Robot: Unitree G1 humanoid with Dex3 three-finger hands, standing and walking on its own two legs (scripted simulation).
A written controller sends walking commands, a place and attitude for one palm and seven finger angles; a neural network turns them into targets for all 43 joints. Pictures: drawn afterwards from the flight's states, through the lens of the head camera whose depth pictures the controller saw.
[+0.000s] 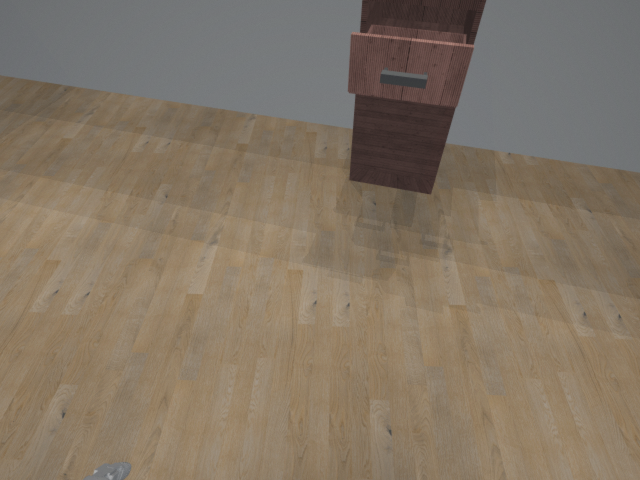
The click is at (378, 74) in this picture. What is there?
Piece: drawer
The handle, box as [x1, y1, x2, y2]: [380, 67, 427, 88]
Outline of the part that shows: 381,72 380,82 424,88 427,77 426,72 424,72 423,75 388,71 386,67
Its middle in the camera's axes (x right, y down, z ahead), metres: +0.25 -0.49 +1.17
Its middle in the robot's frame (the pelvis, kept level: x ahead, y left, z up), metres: +1.21 -0.19 -0.06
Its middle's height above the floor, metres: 0.71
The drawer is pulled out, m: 0.30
